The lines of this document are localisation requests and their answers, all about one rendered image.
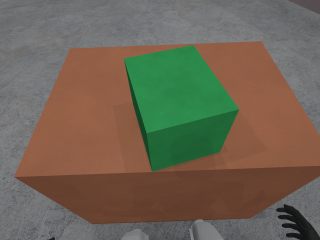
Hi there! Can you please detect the left robot thigh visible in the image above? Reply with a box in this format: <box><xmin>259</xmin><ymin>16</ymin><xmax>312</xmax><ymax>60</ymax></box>
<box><xmin>121</xmin><ymin>230</ymin><xmax>149</xmax><ymax>240</ymax></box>

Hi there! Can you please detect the carton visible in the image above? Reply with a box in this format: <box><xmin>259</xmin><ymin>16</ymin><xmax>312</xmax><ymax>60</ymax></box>
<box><xmin>124</xmin><ymin>45</ymin><xmax>239</xmax><ymax>172</ymax></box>

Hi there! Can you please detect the right robot thigh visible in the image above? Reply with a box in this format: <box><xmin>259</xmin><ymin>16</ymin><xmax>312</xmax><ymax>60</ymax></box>
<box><xmin>188</xmin><ymin>222</ymin><xmax>224</xmax><ymax>240</ymax></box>

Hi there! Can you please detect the robot right hand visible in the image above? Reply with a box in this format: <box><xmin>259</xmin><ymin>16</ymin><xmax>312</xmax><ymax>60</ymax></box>
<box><xmin>276</xmin><ymin>204</ymin><xmax>320</xmax><ymax>240</ymax></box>

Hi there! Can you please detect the robot thigh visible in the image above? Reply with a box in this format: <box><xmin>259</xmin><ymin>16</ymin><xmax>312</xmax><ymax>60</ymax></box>
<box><xmin>121</xmin><ymin>230</ymin><xmax>149</xmax><ymax>240</ymax></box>
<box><xmin>188</xmin><ymin>222</ymin><xmax>224</xmax><ymax>240</ymax></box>

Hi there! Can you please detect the pedestal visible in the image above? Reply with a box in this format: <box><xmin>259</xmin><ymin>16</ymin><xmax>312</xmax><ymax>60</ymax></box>
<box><xmin>14</xmin><ymin>41</ymin><xmax>320</xmax><ymax>224</ymax></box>

